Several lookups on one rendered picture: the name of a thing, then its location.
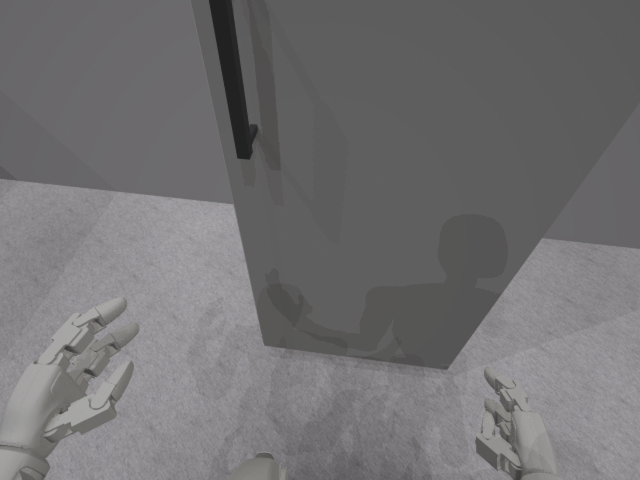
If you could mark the robot left thigh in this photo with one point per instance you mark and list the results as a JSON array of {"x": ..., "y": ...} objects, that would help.
[{"x": 259, "y": 469}]

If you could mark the left robot shin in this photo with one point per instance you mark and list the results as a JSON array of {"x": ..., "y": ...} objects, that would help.
[{"x": 264, "y": 455}]

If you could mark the handle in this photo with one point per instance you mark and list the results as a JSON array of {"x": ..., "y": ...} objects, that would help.
[{"x": 226, "y": 39}]

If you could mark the fridge door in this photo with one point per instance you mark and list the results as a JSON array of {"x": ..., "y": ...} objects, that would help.
[{"x": 410, "y": 156}]

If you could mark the robot left hand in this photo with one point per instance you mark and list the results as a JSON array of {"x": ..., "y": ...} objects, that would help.
[{"x": 32, "y": 419}]

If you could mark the robot right hand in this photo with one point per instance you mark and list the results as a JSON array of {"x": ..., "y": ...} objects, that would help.
[{"x": 524, "y": 446}]

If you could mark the left robot forearm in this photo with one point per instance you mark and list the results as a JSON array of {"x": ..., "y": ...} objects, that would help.
[{"x": 22, "y": 464}]

